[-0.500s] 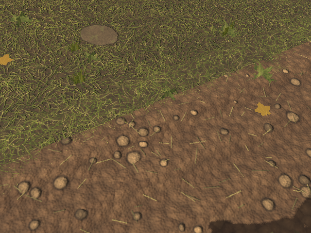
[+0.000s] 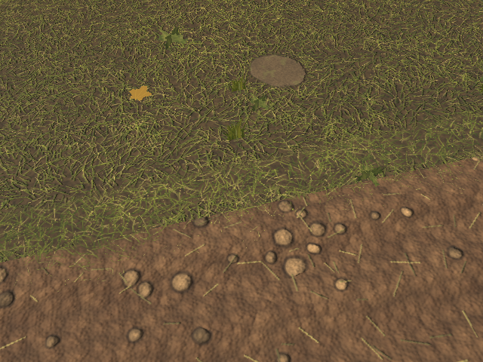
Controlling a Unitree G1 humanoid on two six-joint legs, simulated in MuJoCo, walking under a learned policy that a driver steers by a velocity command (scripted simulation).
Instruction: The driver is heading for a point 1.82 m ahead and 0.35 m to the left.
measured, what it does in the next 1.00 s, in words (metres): walks ahead, turning left: left foot, then right foot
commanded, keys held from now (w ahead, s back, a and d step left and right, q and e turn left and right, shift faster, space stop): q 0.46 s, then w+q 0.10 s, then w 0.12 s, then w+e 0.32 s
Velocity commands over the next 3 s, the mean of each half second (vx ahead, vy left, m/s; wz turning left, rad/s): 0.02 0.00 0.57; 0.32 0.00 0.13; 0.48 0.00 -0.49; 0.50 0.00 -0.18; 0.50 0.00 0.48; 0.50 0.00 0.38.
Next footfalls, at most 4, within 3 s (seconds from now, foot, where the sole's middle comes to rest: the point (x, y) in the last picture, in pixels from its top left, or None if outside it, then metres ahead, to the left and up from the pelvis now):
0.20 left None -0.01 0.12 -0.78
0.74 right None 0.09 -0.04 -0.78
1.18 left None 0.27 0.24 -0.78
1.68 right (248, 326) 0.58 0.06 -0.78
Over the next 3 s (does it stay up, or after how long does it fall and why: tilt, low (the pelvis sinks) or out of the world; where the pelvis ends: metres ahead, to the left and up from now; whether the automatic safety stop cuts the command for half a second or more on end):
stays up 1.14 0.19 0.00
